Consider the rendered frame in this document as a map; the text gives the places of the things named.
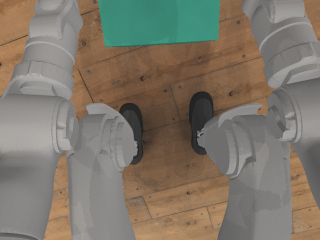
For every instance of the right robot upper arm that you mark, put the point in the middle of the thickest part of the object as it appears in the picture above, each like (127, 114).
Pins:
(293, 115)

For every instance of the left robot foot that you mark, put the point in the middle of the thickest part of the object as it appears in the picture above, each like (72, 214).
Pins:
(133, 116)

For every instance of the carton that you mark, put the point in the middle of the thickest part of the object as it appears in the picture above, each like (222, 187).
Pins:
(133, 23)

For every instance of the robot left forearm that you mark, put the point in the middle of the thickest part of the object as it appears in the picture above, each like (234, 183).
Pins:
(50, 51)

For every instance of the robot right forearm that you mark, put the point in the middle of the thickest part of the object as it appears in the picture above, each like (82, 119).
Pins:
(285, 39)

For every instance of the left robot shin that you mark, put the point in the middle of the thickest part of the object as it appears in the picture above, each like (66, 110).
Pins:
(100, 108)

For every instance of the left robot upper arm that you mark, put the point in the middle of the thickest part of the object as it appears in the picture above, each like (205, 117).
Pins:
(34, 131)

